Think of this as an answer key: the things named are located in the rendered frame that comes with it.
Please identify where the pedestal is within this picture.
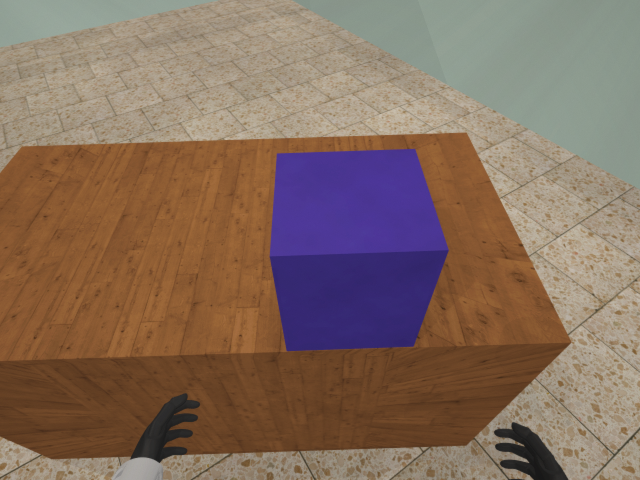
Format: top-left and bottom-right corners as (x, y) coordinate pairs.
(0, 133), (572, 459)

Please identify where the robot left forearm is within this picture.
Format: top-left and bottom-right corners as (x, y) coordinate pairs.
(112, 457), (163, 480)

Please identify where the robot right hand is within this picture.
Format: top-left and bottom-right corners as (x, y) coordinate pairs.
(494, 422), (568, 480)

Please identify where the carton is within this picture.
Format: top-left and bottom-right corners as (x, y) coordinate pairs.
(270, 149), (449, 351)

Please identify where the robot left hand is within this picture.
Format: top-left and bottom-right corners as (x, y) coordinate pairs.
(130, 393), (200, 463)

